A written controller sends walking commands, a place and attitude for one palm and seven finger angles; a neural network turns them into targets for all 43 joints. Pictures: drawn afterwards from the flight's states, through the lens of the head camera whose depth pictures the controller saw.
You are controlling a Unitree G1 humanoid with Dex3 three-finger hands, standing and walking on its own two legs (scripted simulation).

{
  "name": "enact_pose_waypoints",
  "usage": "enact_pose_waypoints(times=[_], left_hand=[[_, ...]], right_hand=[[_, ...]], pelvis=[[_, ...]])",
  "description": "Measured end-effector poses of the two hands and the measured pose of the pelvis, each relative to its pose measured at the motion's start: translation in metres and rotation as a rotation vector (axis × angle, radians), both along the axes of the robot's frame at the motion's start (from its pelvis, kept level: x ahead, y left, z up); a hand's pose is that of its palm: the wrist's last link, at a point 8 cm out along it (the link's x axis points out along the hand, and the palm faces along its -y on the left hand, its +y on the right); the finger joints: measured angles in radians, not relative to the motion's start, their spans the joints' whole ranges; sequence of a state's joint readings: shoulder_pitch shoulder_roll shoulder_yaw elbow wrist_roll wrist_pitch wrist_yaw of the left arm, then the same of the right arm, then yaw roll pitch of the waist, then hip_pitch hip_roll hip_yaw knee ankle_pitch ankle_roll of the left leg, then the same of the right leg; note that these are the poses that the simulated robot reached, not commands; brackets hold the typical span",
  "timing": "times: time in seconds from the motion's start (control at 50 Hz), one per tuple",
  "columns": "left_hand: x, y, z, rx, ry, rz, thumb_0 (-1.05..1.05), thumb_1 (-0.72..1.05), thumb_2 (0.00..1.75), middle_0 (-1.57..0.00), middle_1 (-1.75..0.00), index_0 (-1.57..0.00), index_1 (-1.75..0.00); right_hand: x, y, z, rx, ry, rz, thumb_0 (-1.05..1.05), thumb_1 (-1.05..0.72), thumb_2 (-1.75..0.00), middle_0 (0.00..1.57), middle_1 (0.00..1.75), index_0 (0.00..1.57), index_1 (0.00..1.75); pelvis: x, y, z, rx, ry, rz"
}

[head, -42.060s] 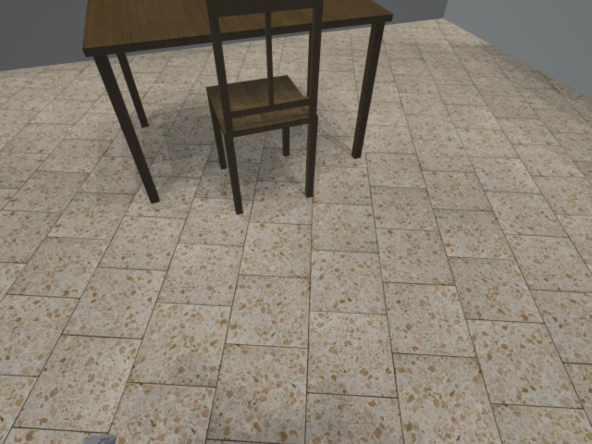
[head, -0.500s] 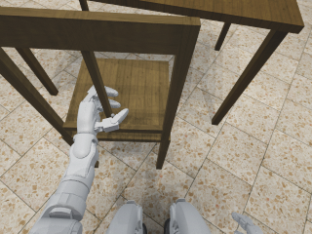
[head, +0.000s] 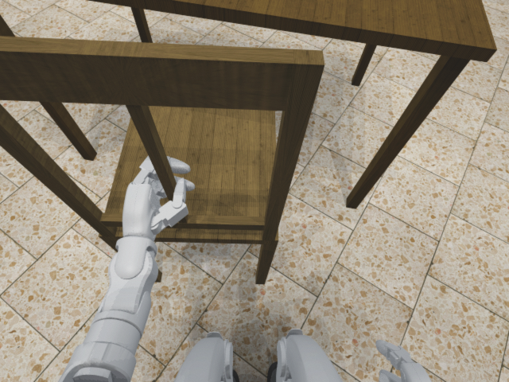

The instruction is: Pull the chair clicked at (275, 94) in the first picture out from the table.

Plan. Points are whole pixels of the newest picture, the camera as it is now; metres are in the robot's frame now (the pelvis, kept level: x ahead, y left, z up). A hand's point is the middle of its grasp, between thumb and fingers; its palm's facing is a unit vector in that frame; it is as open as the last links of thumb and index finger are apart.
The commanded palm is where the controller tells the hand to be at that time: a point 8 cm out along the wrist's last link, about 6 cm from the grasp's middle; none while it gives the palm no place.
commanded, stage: hook a spindle and tug to test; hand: left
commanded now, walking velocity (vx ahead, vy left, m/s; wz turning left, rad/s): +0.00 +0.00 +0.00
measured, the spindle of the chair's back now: (166, 176) +0.41 +0.14 +0.04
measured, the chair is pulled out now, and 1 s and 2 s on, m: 0.19 0.25 0.41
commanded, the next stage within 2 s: step backward, pulling the chair out in 0.24 s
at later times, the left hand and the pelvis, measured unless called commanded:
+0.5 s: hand (178, 214) +0.36 +0.12 +0.03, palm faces -0.03 -0.99 -0.13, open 5.1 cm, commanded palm +0.34 +0.17 +0.03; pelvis +0.01 +0.01 +0.06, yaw +0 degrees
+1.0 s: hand (181, 232) +0.33 +0.11 +0.04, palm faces -0.04 -0.99 -0.13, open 4.9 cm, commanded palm +0.31 +0.16 +0.04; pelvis +0.00 +0.00 +0.10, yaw -3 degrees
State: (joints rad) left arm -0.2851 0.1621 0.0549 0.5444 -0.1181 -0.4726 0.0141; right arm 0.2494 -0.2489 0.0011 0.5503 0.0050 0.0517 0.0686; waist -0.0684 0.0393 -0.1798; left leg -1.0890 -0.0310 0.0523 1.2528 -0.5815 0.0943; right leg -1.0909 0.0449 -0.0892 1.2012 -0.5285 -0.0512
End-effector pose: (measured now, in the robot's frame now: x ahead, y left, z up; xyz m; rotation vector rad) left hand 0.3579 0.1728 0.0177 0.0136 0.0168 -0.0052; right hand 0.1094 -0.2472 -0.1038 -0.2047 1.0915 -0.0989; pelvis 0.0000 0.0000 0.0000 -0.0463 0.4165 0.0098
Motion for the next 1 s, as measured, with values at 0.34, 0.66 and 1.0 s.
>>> enact_pose_waypoints(times=[0.34,0.66,1.0], left_hand=[[-0.019,0.000,0.000,-0.003,0.001,-0.017,0.02,0.78,0.83,-0.42,-1.40,-0.42,-1.44],[-0.015,0.001,0.033,0.122,0.435,-0.033,0.04,0.78,0.84,-0.34,-1.20,-0.48,-1.45],[-0.049,-0.009,0.035,0.126,0.463,0.003,0.04,0.78,0.83,-0.35,-1.17,-0.49,-1.45]], right_hand=[[0.032,0.006,0.003,0.004,-0.066,0.037,0.01,-0.91,-0.89,0.20,0.29,0.20,0.30],[-0.005,0.010,0.091,-0.089,0.054,-0.159,0.01,-0.90,-0.89,0.20,0.29,0.21,0.30],[-0.038,-0.001,0.084,-0.028,0.066,-0.164,0.01,-0.91,-0.89,0.20,0.29,0.21,0.30]], pelvis=[[0.005,-0.001,0.000,0.001,-0.001,0.006],[0.021,0.015,0.093,0.012,-0.224,-0.020],[0.002,-0.003,0.102,0.027,-0.334,-0.066]])
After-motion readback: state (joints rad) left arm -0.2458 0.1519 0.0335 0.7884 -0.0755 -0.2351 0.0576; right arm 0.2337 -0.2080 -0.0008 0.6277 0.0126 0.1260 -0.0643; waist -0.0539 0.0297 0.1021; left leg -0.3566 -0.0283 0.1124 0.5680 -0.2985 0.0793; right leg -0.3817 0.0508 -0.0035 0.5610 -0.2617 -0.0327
